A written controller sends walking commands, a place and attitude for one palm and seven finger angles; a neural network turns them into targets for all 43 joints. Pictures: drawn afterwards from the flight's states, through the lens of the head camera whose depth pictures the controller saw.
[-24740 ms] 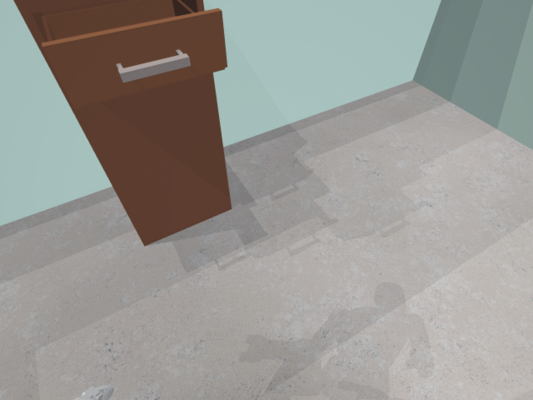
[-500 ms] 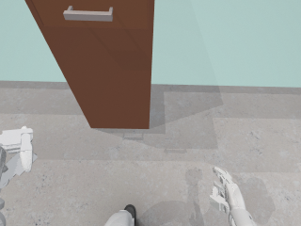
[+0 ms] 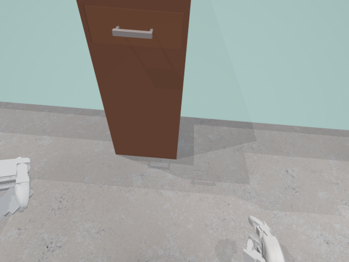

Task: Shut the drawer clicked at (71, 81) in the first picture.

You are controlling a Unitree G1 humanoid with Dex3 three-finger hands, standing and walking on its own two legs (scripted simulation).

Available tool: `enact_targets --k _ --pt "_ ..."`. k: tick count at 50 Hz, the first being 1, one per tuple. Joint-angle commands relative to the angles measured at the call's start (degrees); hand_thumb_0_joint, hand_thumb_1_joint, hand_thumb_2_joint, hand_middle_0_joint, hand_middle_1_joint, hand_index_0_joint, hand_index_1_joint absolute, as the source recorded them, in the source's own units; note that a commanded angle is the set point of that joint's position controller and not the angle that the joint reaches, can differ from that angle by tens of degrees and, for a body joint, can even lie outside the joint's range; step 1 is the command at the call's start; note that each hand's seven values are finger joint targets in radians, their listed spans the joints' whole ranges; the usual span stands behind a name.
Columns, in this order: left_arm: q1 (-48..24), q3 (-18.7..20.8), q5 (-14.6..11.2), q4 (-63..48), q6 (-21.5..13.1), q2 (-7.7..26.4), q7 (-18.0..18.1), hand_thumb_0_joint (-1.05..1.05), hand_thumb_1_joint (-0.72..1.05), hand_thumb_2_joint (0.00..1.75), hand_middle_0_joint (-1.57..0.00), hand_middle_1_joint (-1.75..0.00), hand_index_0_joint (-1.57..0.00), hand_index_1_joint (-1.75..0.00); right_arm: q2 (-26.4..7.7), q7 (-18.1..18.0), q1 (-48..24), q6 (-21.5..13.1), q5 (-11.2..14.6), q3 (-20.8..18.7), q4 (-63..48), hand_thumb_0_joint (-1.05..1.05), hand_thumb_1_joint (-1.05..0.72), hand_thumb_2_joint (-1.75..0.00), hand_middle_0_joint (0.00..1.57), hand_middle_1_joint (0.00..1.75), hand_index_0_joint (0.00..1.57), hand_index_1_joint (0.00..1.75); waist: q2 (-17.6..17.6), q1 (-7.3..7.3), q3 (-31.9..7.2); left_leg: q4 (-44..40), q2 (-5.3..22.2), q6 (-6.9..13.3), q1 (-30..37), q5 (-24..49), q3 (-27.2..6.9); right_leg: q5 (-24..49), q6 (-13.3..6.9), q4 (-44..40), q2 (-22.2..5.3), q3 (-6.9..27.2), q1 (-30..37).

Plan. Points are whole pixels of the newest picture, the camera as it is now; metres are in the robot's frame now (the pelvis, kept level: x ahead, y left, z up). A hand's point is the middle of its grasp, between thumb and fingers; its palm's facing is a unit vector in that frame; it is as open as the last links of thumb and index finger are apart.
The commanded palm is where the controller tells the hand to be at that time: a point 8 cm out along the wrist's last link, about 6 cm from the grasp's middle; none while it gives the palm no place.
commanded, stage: stop stepping back and stand still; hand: left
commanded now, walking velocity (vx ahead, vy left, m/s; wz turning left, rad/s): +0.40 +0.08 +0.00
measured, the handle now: (133, 31) +0.91 +0.23 +0.13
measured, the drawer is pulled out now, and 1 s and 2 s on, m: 0.00 0.00 0.00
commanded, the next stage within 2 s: let the arm hang, fingers relaxed in 0.66 s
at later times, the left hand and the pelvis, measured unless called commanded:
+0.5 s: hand out of the picture +0.09 +0.26 +0.19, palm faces +0.45 -0.75 -0.49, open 3.2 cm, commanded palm +0.04 +0.28 +0.19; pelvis -0.08 +0.00 +0.00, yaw +1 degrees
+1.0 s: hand out of the picture +0.04 +0.21 -0.11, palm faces +0.08 -0.96 -0.28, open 3.0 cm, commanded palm none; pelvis -0.12 +0.00 -0.01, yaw +4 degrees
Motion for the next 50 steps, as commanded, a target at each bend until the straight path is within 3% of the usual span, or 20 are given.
enact_targets --k 1,5,10,11,12,13,16,18,23,24,25,27,30,35,37,38,39,43,48,50 --pt "-10.62 5.99 -0.87 -2.02 -1.38 8.13 0.93 0.00 0.90 0.90 -1.40 -1.60 -1.40 -1.60 -10.58 -1.40 -7.10 -0.73 -0.27 -5.14 -4.90 0.00 -0.90 -0.90 0.20 0.30 0.20 0.30 -10.53 -0.85 3.84 35.04 -1.05 -0.48 -8.20 -8.56 -0.67 -33.30 -9.47 -28.47 -22.01 29.31 -13.98" --pt "-9.23 2.39 -0.36 3.23 -1.62 4.66 -0.20 0.00 0.90 0.90 -1.40 -1.60 -1.40 -1.60 -9.24 -1.65 -6.07 -0.63 -0.21 -3.78 -4.57 0.00 -0.90 -0.90 0.20 0.30 0.20 0.30 -5.28 -1.89 1.26 26.73 2.94 0.95 -4.00 -4.22 0.76 -24.61 -6.07 -23.42 -16.42 14.08 -13.99" --pt "-11.27 2.23 0.88 -7.76 -2.66 5.80 1.63 0.00 0.90 0.90 -1.40 -1.60 -1.40 -1.60 -9.27 -2.73 -4.90 -4.10 -1.02 -3.39 -4.50 0.00 -0.90 -0.90 0.20 0.30 0.20 0.30 -2.71 -1.30 -4.80 -6.72 0.80 3.67 12.17 -9.46 5.50 -18.09 -3.98 -14.55 -12.74 8.51 -5.29" --pt "-11.52 2.27 0.84 -10.89 -3.14 5.94 1.93 0.00 0.90 0.90 -1.40 -1.60 -1.40 -1.60 -10.08 -3.01 -3.48 -4.75 -1.20 -3.62 -4.93 0.00 -0.90 -0.90 0.20 0.30 0.20 0.30 5.18 -1.96 -6.02 -13.55 1.41 4.28 15.51 -11.95 3.17 -15.89 -2.74 -5.56 -9.92 6.54 -4.50" --pt "-11.48 2.97 0.83 -13.52 -3.78 5.93 2.22 0.00 0.90 0.90 -1.40 -1.60 -1.40 -1.60 -11.94 -2.91 -3.00 -5.22 -1.54 -4.19 -5.89 0.00 -0.90 -0.90 0.20 0.30 0.20 0.30 21.19 -1.89 -4.28 -22.29 11.00 7.97 18.09 -21.59 -14.15 -12.52 0.10 11.00 -2.84 2.34 -11.74" --pt "-11.24 3.34 1.87 -14.89 -4.24 7.15 2.34 0.00 0.90 0.90 -1.40 -1.60 -1.40 -1.60 -10.65 -2.47 -2.56 -5.55 -1.14 -4.10 -6.40 0.00 -0.90 -0.90 0.20 0.30 0.20 0.30 27.04 -1.88 -1.04 -23.99 20.15 11.15 18.99 -24.09 -25.88 -12.79 1.82 23.45 -0.65 -2.65 -22.03" --pt "-7.02 7.83 1.27 -10.14 -4.55 9.09 1.84 0.00 0.90 0.90 -1.40 -1.60 -1.40 -1.60 -9.48 -0.96 -3.44 -6.23 -0.29 -4.49 -4.45 0.00 -0.90 -0.90 0.20 0.30 0.20 0.30 12.87 -1.70 2.41 -21.72 19.20 13.25 11.16 -13.09 -21.70 -5.53 1.73 31.24 -4.73 2.51 -23.04" --pt "-4.61 6.59 0.89 -6.47 -3.96 6.66 1.37 0.00 0.90 0.90 -1.40 -1.60 -1.40 -1.60 -9.82 -0.66 -3.96 -6.05 0.43 -4.73 -4.26 0.00 -0.90 -0.90 0.20 0.30 0.20 0.30 12.84 -0.82 3.59 -20.18 15.19 10.18 4.29 -12.71 -9.61 -1.80 2.04 20.93 -4.61 -1.05 -13.19" --pt "-3.43 3.69 0.88 4.49 -2.47 3.95 0.78 0.00 0.90 0.90 -1.40 -1.60 -1.40 -1.60 -10.14 -1.72 -4.89 -2.59 0.13 -4.65 -5.07 0.00 -0.90 -0.90 0.20 0.30 0.20 0.30 8.04 0.69 3.33 -5.65 8.35 4.90 -16.52 -25.40 0.04 -8.74 -0.23 -0.13 -1.07 -3.98 15.83" --pt "-5.92 3.73 1.11 3.26 -2.05 5.36 0.65 0.00 0.90 0.90 -1.40 -1.60 -1.40 -1.60 -9.65 -1.48 -5.99 -2.04 0.36 -5.03 -5.31 0.00 -0.90 -0.90 0.20 0.30 0.20 0.30 -5.78 0.95 3.90 12.57 2.29 3.15 -18.83 -21.85 4.02 -18.69 -3.76 -12.10 -9.06 11.68 12.56" --pt "-7.55 4.91 0.75 2.71 -1.60 7.28 0.38 0.00 0.90 0.90 -1.40 -1.60 -1.40 -1.60 -9.88 -1.26 -6.47 -1.94 0.65 -5.75 -5.66 0.00 -0.90 -0.90 0.20 0.30 0.20 0.30 -18.61 0.86 3.84 31.25 -1.09 2.16 -19.59 -18.22 1.83 -29.44 -9.13 -24.98 -22.64 36.66 4.73" --pt "-15.52 7.70 0.48 -4.13 -4.25 11.67 -0.76 0.00 0.90 0.90 -1.40 -1.60 -1.40 -1.60 -10.30 -0.39 -4.89 -2.78 -1.07 -5.44 -3.18 0.00 -0.90 -0.90 0.20 0.30 0.20 0.30 -12.58 -2.37 0.54 37.87 2.57 0.27 -11.39 -7.84 -0.80 -20.08 -9.33 -24.68 -22.33 29.29 -2.80" --pt "-12.31 5.10 1.04 -6.80 -3.89 7.54 -0.29 0.00 0.90 0.90 -1.40 -1.60 -1.40 -1.60 -8.72 -1.09 -4.97 -2.76 -0.67 -4.71 -3.16 0.00 -0.90 -0.90 0.20 0.30 0.20 0.30 -7.85 -1.70 -1.22 24.27 3.03 1.48 3.35 -7.78 2.36 -26.24 -6.22 -23.69 -17.39 16.74 -13.83" --pt "-7.56 5.63 0.97 -10.02 -4.49 7.03 1.48 0.00 0.90 0.90 -1.40 -1.60 -1.40 -1.60 -8.46 -2.91 -4.35 -4.55 -1.22 -3.48 -3.34 0.00 -0.90 -0.90 0.20 0.30 0.20 0.30 2.50 -1.33 -1.48 -6.64 0.80 2.93 13.45 -9.27 4.50 -19.23 -3.14 -12.85 -11.82 7.83 -9.19" --pt "-8.73 5.58 1.00 -10.95 -5.48 5.64 1.85 0.00 0.90 0.90 -1.40 -1.60 -1.40 -1.60 -10.47 -2.74 -3.77 -4.89 -1.15 -4.01 -4.76 0.00 -0.90 -0.90 0.20 0.30 0.20 0.30 21.26 -0.97 1.22 -20.28 13.51 7.89 10.46 -20.20 -16.21 -9.48 0.85 6.88 -2.87 1.50 -11.16" --pt "-12.11 -17.28 4.22 36.60 4.17 -7.03 -6.64 0.00 0.90 0.90 -1.40 -1.60 -1.40 -1.60 -20.20 3.52 -0.43 -6.85 -1.07 -8.69 7.53 0.00 -0.90 -0.90 0.20 0.30 0.20 0.30 21.70 -7.27 8.46 -13.26 17.33 10.37 8.85 5.31 -21.60 -4.00 3.79 19.43 -3.20 -1.73 -24.21" --pt "-15.69 -13.55 4.47 35.90 11.58 -4.04 -8.14 0.00 0.90 0.90 -1.36 -1.56 -1.36 -1.56 -18.93 4.44 3.60 -0.33 -1.03 -8.20 6.85 0.00 -0.90 -0.90 0.20 0.30 0.20 0.30 16.01 -5.86 3.49 -12.76 18.40 12.32 8.48 18.47 -23.77 -11.00 2.81 23.98 -3.42 3.19 -22.87" --pt "-20.00 -17.15 3.93 44.03 12.82 -8.12 -8.16 0.00 0.90 0.90 -1.20 -1.38 -1.20 -1.38 -15.03 3.22 1.34 1.15 -2.44 -6.13 4.25 0.00 -0.90 -0.90 0.20 0.30 0.20 0.30 -0.70 -2.48 -3.73 -5.23 14.16 9.75 12.25 39.63 -12.89 -11.36 3.42 23.24 -1.47 3.26 -15.41" --pt "-18.78 -17.46 3.17 62.67 12.99 -3.36 -8.38 0.00 0.90 0.90 -1.00 -1.17 -1.00 -1.17 -13.89 3.48 -2.08 4.24 -1.09 -4.79 7.40 0.00 -0.90 -0.90 0.20 0.30 0.20 0.30 8.14 1.96 -3.45 -6.19 6.52 4.46 0.33 9.54 -5.20 4.99 2.82 -1.76 -1.72 3.94 7.87" --pt "-17.97 -17.54 3.36 68.65 12.50 1.44 -8.30 0.00 0.90 0.90 -0.92 -1.08 -0.92 -1.08 -8.15 3.77 -0.51 5.20 -0.29 -3.61 7.93 0.00 -0.90 -0.90 0.20 0.30 0.20 0.30 -1.16 0.76 -0.24 2.51 -0.92 0.58 -2.07 -11.77 0.14 -3.40 -2.89 -15.83 -15.24 22.36 2.75"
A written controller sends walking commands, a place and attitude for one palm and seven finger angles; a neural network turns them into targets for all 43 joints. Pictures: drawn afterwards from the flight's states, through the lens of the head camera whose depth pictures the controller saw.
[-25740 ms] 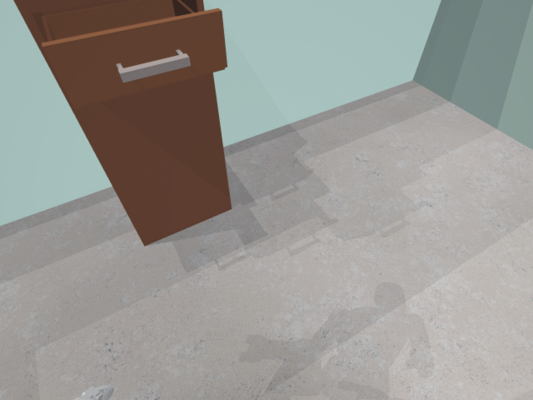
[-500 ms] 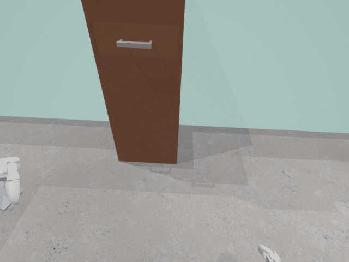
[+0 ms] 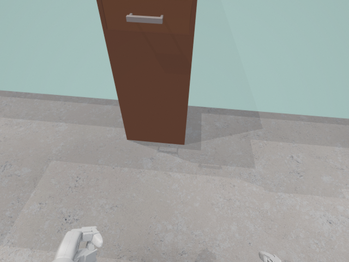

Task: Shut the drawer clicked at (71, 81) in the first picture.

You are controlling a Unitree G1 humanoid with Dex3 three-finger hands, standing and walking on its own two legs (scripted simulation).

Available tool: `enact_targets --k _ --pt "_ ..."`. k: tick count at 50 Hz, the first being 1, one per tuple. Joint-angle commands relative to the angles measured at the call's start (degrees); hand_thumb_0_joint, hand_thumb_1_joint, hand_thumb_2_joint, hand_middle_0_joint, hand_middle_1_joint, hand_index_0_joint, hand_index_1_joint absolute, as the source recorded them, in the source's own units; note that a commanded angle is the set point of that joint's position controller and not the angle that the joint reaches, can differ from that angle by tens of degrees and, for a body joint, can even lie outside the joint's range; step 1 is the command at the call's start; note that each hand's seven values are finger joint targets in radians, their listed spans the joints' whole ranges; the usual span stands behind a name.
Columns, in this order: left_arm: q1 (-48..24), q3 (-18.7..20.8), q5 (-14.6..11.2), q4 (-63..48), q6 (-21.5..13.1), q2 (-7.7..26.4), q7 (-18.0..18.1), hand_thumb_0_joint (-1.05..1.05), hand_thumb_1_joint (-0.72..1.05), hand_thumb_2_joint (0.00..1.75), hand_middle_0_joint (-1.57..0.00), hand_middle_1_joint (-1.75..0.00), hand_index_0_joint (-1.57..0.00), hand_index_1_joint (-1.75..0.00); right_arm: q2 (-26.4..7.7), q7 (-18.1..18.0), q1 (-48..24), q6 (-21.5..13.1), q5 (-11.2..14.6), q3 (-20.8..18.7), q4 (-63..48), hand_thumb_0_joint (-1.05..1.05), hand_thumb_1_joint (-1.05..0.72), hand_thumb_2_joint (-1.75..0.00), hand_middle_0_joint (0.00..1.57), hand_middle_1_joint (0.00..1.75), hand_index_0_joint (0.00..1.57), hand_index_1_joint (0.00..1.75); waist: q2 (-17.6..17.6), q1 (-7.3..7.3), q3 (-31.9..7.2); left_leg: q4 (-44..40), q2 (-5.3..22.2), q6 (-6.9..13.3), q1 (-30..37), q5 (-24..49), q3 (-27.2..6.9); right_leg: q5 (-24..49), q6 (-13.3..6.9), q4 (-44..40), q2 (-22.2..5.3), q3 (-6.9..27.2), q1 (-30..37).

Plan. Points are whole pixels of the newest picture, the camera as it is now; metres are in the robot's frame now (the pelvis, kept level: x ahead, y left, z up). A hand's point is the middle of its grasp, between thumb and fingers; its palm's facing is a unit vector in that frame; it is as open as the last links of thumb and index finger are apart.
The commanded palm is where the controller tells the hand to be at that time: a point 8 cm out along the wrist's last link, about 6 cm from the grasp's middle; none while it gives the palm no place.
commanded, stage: let the arm hang, fingers relaxed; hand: left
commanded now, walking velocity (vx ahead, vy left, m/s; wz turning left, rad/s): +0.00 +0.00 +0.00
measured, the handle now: (145, 17) +1.03 +0.16 +0.14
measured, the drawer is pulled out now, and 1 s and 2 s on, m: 0.00 0.00 0.00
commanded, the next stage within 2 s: look to check the result in 0.86 s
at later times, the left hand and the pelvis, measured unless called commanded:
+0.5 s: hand out of the picture -0.03 +0.20 -0.15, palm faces +0.07 -0.97 -0.24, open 6.8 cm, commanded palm none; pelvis -0.01 +0.01 +0.02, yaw +1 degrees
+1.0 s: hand out of the picture +0.03 +0.20 -0.15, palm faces +0.04 -0.97 -0.25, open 7.4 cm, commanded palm none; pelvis +0.01 +0.00 +0.02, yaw +0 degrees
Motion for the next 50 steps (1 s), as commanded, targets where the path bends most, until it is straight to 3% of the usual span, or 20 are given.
enact_targets --k 1,2,3,4,6,8,9,10,12,15,18,22,24,26,29,36,40,50 --pt "2.92 1.38 -0.03 4.97 -2.94 13.32 -0.28 0.00 0.90 0.90 -0.88 -1.04 -0.88 -1.04 -3.95 -0.32 1.18 1.08 1.20 -2.03 -2.33 0.00 -0.90 -0.90 0.20 0.30 0.20 0.30 -0.40 1.01 -0.39 1.77 0.55 -0.11 -0.16 -11.57 -1.47 -15.06 -8.39 -24.94 -16.30 19.97 0.20" --pt "-0.29 0.75 0.00 6.81 -2.67 12.59 -0.34 0.00 0.90 0.90 -0.84 -0.99 -0.84 -0.99 -3.99 0.00 3.10 1.92 1.11 -2.28 -0.27 0.00 -0.90 -0.90 0.20 0.30 0.20 0.30 -1.27 -0.51 0.17 3.68 0.60 0.01 5.17 -10.84 -1.36 -27.05 -8.25 -27.67 -14.32 17.70 -7.26" --pt "-2.23 0.47 -0.16 8.71 -2.57 10.48 0.10 0.00 0.90 0.90 -0.80 -0.95 -0.80 -0.95 -4.00 -0.22 4.14 2.67 0.95 -2.62 1.43 0.00 -0.90 -0.90 0.20 0.30 0.20 0.30 -9.14 -0.73 1.18 5.55 0.22 0.30 5.55 -8.22 -1.39 -24.80 -6.78 -28.09 -10.42 15.25 -8.16" --pt "-2.64 0.17 -0.51 11.15 -2.73 8.35 0.29 0.00 0.90 0.90 -0.76 -0.91 -0.76 -0.91 -4.11 -0.48 5.03 2.57 0.89 -2.55 3.44 0.00 -0.90 -0.90 0.20 0.30 0.20 0.30 -9.36 -0.72 2.77 4.92 0.74 0.58 6.20 -5.24 -2.28 -19.24 -6.82 -27.13 -9.40 13.94 -7.41" --pt "-0.80 0.51 -0.69 14.59 -3.03 6.08 0.54 0.00 0.90 0.90 -0.68 -0.82 -0.68 -0.82 -2.38 -0.80 7.48 2.30 0.74 -2.43 6.33 0.00 -0.90 -0.90 0.20 0.30 0.20 0.30 0.76 -1.20 0.60 -2.15 1.65 0.81 10.93 -1.58 -3.26 -12.59 -6.38 -23.62 -8.11 10.76 -6.31" --pt "0.28 -0.03 -1.10 17.65 -2.87 4.99 0.57 0.00 0.90 0.90 -0.60 -0.73 -0.60 -0.73 -3.17 -1.11 7.29 2.02 0.66 -2.20 8.08 0.00 -0.90 -0.90 0.20 0.30 0.20 0.30 8.37 -0.22 1.05 -10.37 4.92 1.81 9.03 -2.85 -7.92 -9.02 -4.48 -18.73 -4.13 6.23 -3.66" --pt "0.90 -0.18 -1.19 19.23 -2.66 4.70 0.55 0.00 0.90 0.90 -0.56 -0.69 -0.56 -0.69 -3.34 -1.26 6.60 1.95 0.37 -2.17 8.62 0.00 -0.90 -0.90 0.20 0.30 0.20 0.30 9.49 0.65 1.78 -14.46 6.34 2.21 3.65 -9.10 -10.17 -8.81 -3.73 -18.33 -2.86 4.65 0.41" --pt "1.50 0.01 -1.07 20.68 -2.31 5.06 0.55 0.00 0.90 0.90 -0.52 -0.65 -0.52 -0.65 -3.88 -1.25 6.21 2.06 0.27 -2.41 9.17 0.00 -0.90 -0.90 0.20 0.30 0.20 0.30 8.41 1.28 2.56 -17.37 6.77 2.32 -0.16 -15.53 -11.39 -10.27 -3.42 -18.14 -2.03 3.84 3.16" --pt "2.86 0.40 -0.93 23.34 -2.09 5.68 0.51 0.00 0.90 0.90 -0.44 -0.56 -0.44 -0.56 -4.90 -1.45 6.43 2.01 0.35 -3.00 10.33 0.00 -0.90 -0.90 0.20 0.30 0.20 0.30 6.53 2.04 4.12 -19.50 6.77 2.61 -2.31 -18.29 -12.10 -9.99 -3.36 -17.30 -1.24 3.08 4.63" --pt "4.35 0.13 -1.17 26.99 -2.77 4.37 0.54 0.00 0.90 0.90 -0.32 -0.43 -0.32 -0.43 -4.06 -1.87 7.86 1.37 0.71 -2.90 12.81 0.00 -0.90 -0.90 0.20 0.30 0.20 0.30 2.78 2.12 0.96 -18.17 6.20 2.53 1.90 -10.17 -10.22 -3.97 -3.82 -17.82 -1.99 3.57 6.92" --pt "4.44 0.01 -1.24 29.10 -3.23 4.35 0.73 0.00 0.90 0.90 -0.20 -0.30 -0.20 -0.30 -3.85 -2.01 8.67 1.01 1.04 -2.92 14.55 0.00 -0.90 -0.90 0.20 0.30 0.20 0.30 3.93 1.85 -0.34 -18.26 6.27 2.27 4.65 -7.35 -9.43 -2.27 -3.99 -18.30 -2.55 3.71 7.14" --pt "4.21 0.26 -0.87 31.39 -2.93 4.84 0.89 0.00 0.90 0.90 -0.20 -0.30 -0.20 -0.30 -3.68 -1.94 8.42 1.40 0.88 -3.24 15.89 0.00 -0.90 -0.90 0.20 0.30 0.20 0.30 4.83 1.90 4.76 -20.43 6.54 2.42 1.89 -13.39 -10.20 -6.44 -3.55 -18.95 -2.55 3.18 4.53" --pt "4.24 0.15 -0.82 32.23 -3.11 4.37 0.98 0.00 0.90 0.90 -0.20 -0.30 -0.20 -0.30 -3.39 -1.95 8.64 1.46 0.85 -3.29 16.45 0.00 -0.90 -0.90 0.20 0.30 0.20 0.30 2.35 1.72 5.87 -19.19 6.06 2.37 2.36 -11.16 -9.15 -6.87 -3.73 -19.85 -2.96 3.82 3.46" --pt "3.83 0.13 -0.82 32.74 -3.11 4.00 1.03 0.00 0.90 0.90 -0.20 -0.30 -0.20 -0.30 -2.82 -1.94 8.95 1.53 0.83 -3.22 16.90 0.00 -0.90 -0.90 0.20 0.30 0.20 0.30 2.23 1.44 6.58 -18.55 5.57 2.13 2.94 -10.49 -8.54 -8.35 -3.71 -20.61 -3.26 4.42 2.27" --pt "3.30 0.38 -0.77 32.96 -3.27 4.21 1.08 0.00 0.90 0.90 -0.20 -0.30 -0.20 -0.30 -2.75 -1.88 8.74 1.51 0.81 -3.36 17.18 0.00 -0.90 -0.90 0.20 0.30 0.20 0.30 1.40 1.18 5.85 -17.52 5.29 2.04 4.35 -9.23 -7.75 -9.46 -3.77 -21.27 -3.65 4.79 1.36" --pt "1.51 0.58 -0.73 33.05 -3.52 4.33 0.95 0.00 0.90 0.90 -0.20 -0.30 -0.20 -0.30 -3.46 -1.95 6.56 0.97 0.75 -3.42 17.14 0.00 -0.90 -0.90 0.20 0.30 0.20 0.30 4.59 1.38 5.70 -19.30 6.09 1.92 3.79 -9.65 -8.88 -5.87 -3.63 -20.08 -3.34 4.67 2.75" --pt "0.73 0.76 -0.67 33.12 -3.71 5.00 0.87 0.00 0.90 0.90 -0.20 -0.30 -0.20 -0.30 -4.34 -1.92 5.66 0.85 0.75 -3.69 17.04 0.00 -0.90 -0.90 0.20 0.30 0.20 0.30 3.40 1.46 5.22 -19.09 5.94 1.96 4.10 -9.22 -8.58 -5.74 -3.67 -20.67 -3.63 4.85 3.55" --pt "-2.25 0.70 -1.07 33.60 -4.48 6.94 0.88 0.00 0.90 0.90 -0.20 -0.30 -0.20 -0.30 -6.05 -1.98 4.12 0.17 1.02 -3.56 17.98 0.00 -0.90 -0.90 0.20 0.30 0.20 0.30 2.35 1.25 1.86 -17.58 6.17 1.58 8.35 0.66 -6.98 1.65 -4.17 -20.82 -4.73 5.35 7.40"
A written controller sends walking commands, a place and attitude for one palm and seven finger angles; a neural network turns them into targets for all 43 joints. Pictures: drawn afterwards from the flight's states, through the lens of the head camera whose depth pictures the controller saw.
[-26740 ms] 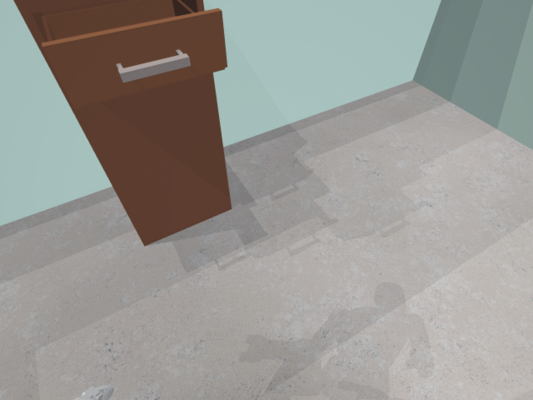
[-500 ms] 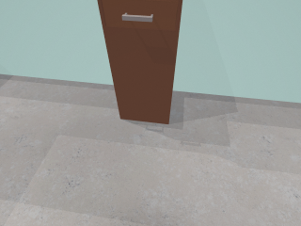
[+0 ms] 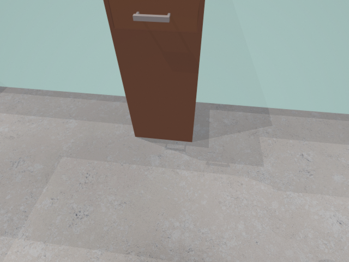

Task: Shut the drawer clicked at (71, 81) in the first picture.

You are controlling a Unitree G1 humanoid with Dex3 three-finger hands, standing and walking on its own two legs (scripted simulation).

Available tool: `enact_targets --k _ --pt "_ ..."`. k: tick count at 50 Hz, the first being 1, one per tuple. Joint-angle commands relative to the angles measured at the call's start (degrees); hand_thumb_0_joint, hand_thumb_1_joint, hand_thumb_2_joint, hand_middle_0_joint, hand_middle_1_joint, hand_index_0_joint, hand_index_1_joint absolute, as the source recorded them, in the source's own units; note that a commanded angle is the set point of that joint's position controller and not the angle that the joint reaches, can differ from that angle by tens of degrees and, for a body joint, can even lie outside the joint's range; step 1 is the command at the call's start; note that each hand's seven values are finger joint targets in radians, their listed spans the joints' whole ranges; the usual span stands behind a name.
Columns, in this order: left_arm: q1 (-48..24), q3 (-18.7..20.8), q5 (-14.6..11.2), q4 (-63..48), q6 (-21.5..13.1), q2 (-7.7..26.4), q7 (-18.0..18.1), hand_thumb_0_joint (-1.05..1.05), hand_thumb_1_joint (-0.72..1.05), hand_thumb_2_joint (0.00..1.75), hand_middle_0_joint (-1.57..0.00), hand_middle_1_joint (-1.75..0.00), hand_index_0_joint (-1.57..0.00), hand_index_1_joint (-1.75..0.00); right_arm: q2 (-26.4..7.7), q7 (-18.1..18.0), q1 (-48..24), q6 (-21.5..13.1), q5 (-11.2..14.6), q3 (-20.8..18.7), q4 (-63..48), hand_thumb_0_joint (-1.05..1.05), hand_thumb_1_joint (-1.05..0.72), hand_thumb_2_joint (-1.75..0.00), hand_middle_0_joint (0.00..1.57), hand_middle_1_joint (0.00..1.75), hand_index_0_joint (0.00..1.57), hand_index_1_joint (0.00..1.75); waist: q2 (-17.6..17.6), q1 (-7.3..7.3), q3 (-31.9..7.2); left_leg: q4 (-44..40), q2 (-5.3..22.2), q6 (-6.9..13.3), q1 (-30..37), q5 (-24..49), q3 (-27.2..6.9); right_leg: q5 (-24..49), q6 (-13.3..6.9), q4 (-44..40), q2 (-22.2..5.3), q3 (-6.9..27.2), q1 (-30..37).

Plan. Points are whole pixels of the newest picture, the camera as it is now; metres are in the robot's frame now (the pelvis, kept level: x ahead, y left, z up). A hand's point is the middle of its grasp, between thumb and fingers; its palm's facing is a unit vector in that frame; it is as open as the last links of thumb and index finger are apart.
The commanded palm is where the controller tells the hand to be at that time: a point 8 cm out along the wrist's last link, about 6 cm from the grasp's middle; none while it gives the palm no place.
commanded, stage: look to check the result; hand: left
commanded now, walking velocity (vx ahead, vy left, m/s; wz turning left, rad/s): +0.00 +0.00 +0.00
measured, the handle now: (152, 16) +1.03 +0.15 +0.12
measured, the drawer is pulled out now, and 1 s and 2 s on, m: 0.00 0.00 0.00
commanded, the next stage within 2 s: stand and wait in 0.48 s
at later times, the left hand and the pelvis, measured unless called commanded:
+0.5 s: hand out of the picture +0.09 +0.21 -0.16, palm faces +0.00 -0.96 -0.28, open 7.4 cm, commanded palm none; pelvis +0.03 -0.01 +0.00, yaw +0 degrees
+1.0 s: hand out of the picture +0.11 +0.22 -0.16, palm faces -0.01 -0.95 -0.30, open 7.4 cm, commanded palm none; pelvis +0.05 -0.01 +0.01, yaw -1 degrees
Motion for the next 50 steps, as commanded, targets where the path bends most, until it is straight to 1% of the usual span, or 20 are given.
enact_targets --k 1,3,6,7,9,13,15,16,19,20,23,27,31,36,38,41,44,46,48,50 --pt "-0.25 1.24 -0.11 -2.34 -1.35 9.42 0.44 0.00 0.90 0.90 -0.20 -0.30 -0.20 -0.30 -7.74 -0.58 1.30 -1.03 0.22 -1.15 -1.78 0.00 -0.90 -0.90 0.20 0.30 0.20 0.30 -1.19 0.00 -0.74 -5.99 5.60 1.38 1.10 -3.25 -5.52 -6.01 -2.53 -7.16 -5.98 6.32 -0.09" --pt "-0.63 1.22 -0.12 -2.21 -1.40 9.91 0.50 0.00 0.90 0.90 -0.20 -0.30 -0.20 -0.30 -8.34 -0.60 0.66 -1.11 0.34 -1.18 -1.67 0.00 -0.90 -0.90 0.20 0.30 0.20 0.30 -0.55 0.15 -1.03 -5.86 5.82 1.36 1.68 -1.19 -5.69 -4.01 -2.58 -6.71 -5.91 6.24 0.48" --pt "-1.21 1.04 -0.22 -1.77 -1.36 10.20 0.47 0.00 0.90 0.90 -0.20 -0.30 -0.20 -0.30 -8.64 -0.60 -0.16 -1.10 0.23 -0.97 -1.21 0.00 -0.90 -0.90 0.20 0.30 0.20 0.30 -0.18 0.17 -1.27 -6.27 5.98 1.22 2.34 -0.76 -5.51 -3.40 -2.50 -7.09 -6.16 6.16 1.28" --pt "-1.68 1.04 -0.21 -1.75 -1.37 10.66 0.46 0.00 0.90 0.90 -0.20 -0.30 -0.20 -0.30 -8.85 -0.56 -0.23 -1.09 0.27 -0.93 -1.18 0.00 -0.90 -0.90 0.20 0.30 0.20 0.30 -0.96 0.12 -1.50 -6.26 6.04 1.17 2.46 -0.42 -5.57 -3.02 -2.44 -7.06 -6.16 6.05 1.71" --pt "-2.12 1.01 -0.19 -1.70 -1.35 10.92 0.48 0.00 0.90 0.90 -0.20 -0.30 -0.20 -0.30 -9.11 -0.54 -0.87 -1.02 0.28 -0.98 -1.13 0.00 -0.90 -0.90 0.20 0.30 0.20 0.30 -0.44 0.07 -1.35 -6.19 6.08 1.10 2.97 0.13 -5.36 -2.40 -2.41 -7.12 -6.35 6.00 1.62" --pt "-2.82 0.89 -0.21 -1.65 -1.55 11.65 0.50 0.00 0.90 0.90 -0.20 -0.30 -0.20 -0.30 -10.19 -0.50 -2.02 -1.02 0.40 -0.99 -1.13 0.00 -0.90 -0.90 0.20 0.30 0.20 0.30 -1.56 -0.02 -2.42 -5.79 6.27 0.97 4.37 2.33 -5.12 0.87 -2.40 -7.02 -6.34 6.16 2.43" --pt "-3.55 0.86 -0.23 -1.66 -1.51 11.72 0.48 0.00 0.90 0.90 -0.20 -0.30 -0.20 -0.30 -10.14 -0.49 -2.57 -1.03 0.30 -0.81 -0.87 0.00 -0.90 -0.90 0.20 0.30 0.20 0.30 -1.13 0.05 -1.57 -6.26 6.31 0.88 4.04 2.64 -5.24 1.55 -2.30 -7.19 -6.53 5.98 2.87" --pt "-3.40 0.80 -0.26 -1.57 -1.59 11.80 0.47 0.00 0.90 0.90 -0.20 -0.30 -0.20 -0.30 -10.46 -0.50 -2.89 -1.08 0.30 -0.84 -1.02 0.00 -0.90 -0.90 0.20 0.30 0.20 0.30 -1.02 0.03 -2.47 -6.17 6.40 0.86 4.76 3.25 -5.06 2.60 -2.29 -7.11 -6.57 6.13 3.23" --pt "-4.14 0.91 -0.23 -1.61 -1.75 12.30 0.50 0.00 0.90 0.90 -0.20 -0.30 -0.20 -0.30 -10.81 -0.51 -3.69 -1.09 0.30 -0.88 -1.10 0.00 -0.90 -0.90 0.20 0.30 0.20 0.30 -0.54 -0.12 -3.13 -6.01 6.54 0.68 5.44 4.36 -4.83 4.85 -2.29 -7.02 -6.71 6.12 4.00" --pt "-4.30 0.88 -0.26 -1.65 -1.72 12.38 0.48 0.00 0.90 0.90 -0.20 -0.30 -0.20 -0.30 -10.87 -0.48 -3.91 -1.07 0.33 -0.79 -0.98 0.00 -0.90 -0.90 0.20 0.30 0.20 0.30 -1.14 0.00 -2.68 -6.19 6.52 0.61 5.24 4.23 -4.84 4.90 -2.16 -7.13 -6.71 5.94 4.09" --pt "-4.45 0.82 -0.22 -1.81 -1.73 12.64 0.44 0.00 0.90 0.90 -0.20 -0.30 -0.20 -0.30 -11.61 -0.44 -4.98 -0.98 0.34 -0.90 -1.21 0.00 -0.90 -0.90 0.20 0.30 0.20 0.30 -0.99 0.03 -2.10 -6.19 6.47 0.59 5.62 4.06 -4.85 4.53 -2.16 -7.53 -6.58 6.26 3.43" --pt "-5.05 0.89 -0.27 -1.81 -1.87 12.91 0.43 0.00 0.90 0.90 -0.20 -0.30 -0.20 -0.30 -11.91 -0.47 -5.32 -1.15 0.31 -0.81 -1.18 0.00 -0.90 -0.90 0.20 0.30 0.20 0.30 -1.31 -0.05 -3.70 -6.44 6.77 0.50 6.57 5.57 -4.71 7.03 -2.06 -7.36 -6.75 6.13 5.11" --pt "-5.22 0.90 -0.31 -1.91 -2.00 13.21 0.45 0.00 0.90 0.90 -0.20 -0.30 -0.20 -0.30 -12.32 -0.52 -6.07 -1.17 0.32 -0.87 -1.21 0.00 -0.90 -0.90 0.20 0.30 0.20 0.30 -1.31 -0.09 -4.14 -6.24 6.83 0.43 7.35 6.97 -4.57 9.57 -2.11 -7.33 -6.91 6.11 5.67" --pt "-5.64 0.90 -0.31 -1.98 -1.93 13.51 0.42 0.00 0.90 0.90 -0.20 -0.30 -0.20 -0.30 -12.85 -0.57 -6.61 -1.15 0.33 -0.80 -1.13 0.00 -0.90 -0.90 0.20 0.30 0.20 0.30 -1.05 -0.09 -3.54 -6.87 7.06 0.34 7.46 6.56 -4.52 8.87 -2.06 -7.66 -6.78 6.18 5.67" --pt "-5.50 0.99 -0.25 -2.03 -1.98 13.87 0.42 0.00 0.90 0.90 -0.20 -0.30 -0.20 -0.30 -13.10 -0.54 -6.91 -1.18 0.41 -0.88 -1.30 0.00 -0.90 -0.90 0.20 0.30 0.20 0.30 -0.04 0.03 -3.92 -6.67 7.04 0.38 7.87 7.19 -4.54 9.25 -2.14 -7.62 -6.81 6.29 5.77" --pt "-5.47 0.91 -0.29 -1.82 -1.96 13.89 0.39 0.00 0.90 0.90 -0.20 -0.30 -0.20 -0.30 -13.07 -0.57 -6.88 -1.24 0.37 -0.76 -1.07 0.00 -0.90 -0.90 0.20 0.30 0.20 0.30 -0.47 0.02 -4.47 -6.96 7.22 0.33 8.28 7.55 -4.36 10.09 -2.06 -7.57 -6.98 5.95 6.44" --pt "-5.73 0.90 -0.29 -1.87 -1.96 14.12 0.39 0.00 0.90 0.90 -0.20 -0.30 -0.20 -0.30 -13.45 -0.58 -7.12 -1.11 0.41 -0.88 -1.17 0.00 -0.90 -0.90 0.20 0.30 0.20 0.30 -1.89 -0.06 -3.29 -7.16 7.18 0.36 8.17 6.41 -4.38 9.12 -2.02 -8.23 -6.88 6.10 5.70" --pt "-5.73 0.92 -0.31 -1.85 -1.92 14.17 0.35 0.00 0.90 0.90 -0.20 -0.30 -0.20 -0.30 -13.54 -0.55 -7.23 -1.12 0.37 -0.83 -0.98 0.00 -0.90 -0.90 0.20 0.30 0.20 0.30 -1.23 0.00 -2.97 -7.36 7.12 0.33 8.07 6.03 -4.25 8.64 -2.03 -8.39 -6.89 6.27 5.59" --pt "-5.65 1.01 -0.27 -2.10 -2.09 14.69 0.39 0.00 0.90 0.90 -0.20 -0.30 -0.20 -0.30 -13.97 -0.51 -7.17 -1.16 0.47 -0.96 -1.23 0.00 -0.90 -0.90 0.20 0.30 0.20 0.30 -1.56 -0.03 -3.71 -7.08 7.06 0.37 8.58 6.79 -4.36 9.64 -2.13 -8.36 -6.82 6.68 5.90" --pt "-5.73 0.97 -0.34 -1.96 -2.13 14.67 0.38 0.00 0.90 0.90 -0.20 -0.30 -0.20 -0.30 -13.92 -0.55 -7.19 -1.25 0.39 -0.87 -1.01 0.00 -0.90 -0.90 0.20 0.30 0.20 0.30 -1.02 -0.07 -4.55 -7.15 7.21 0.35 8.87 7.36 -4.24 10.65 -2.12 -8.20 -7.04 6.40 6.74"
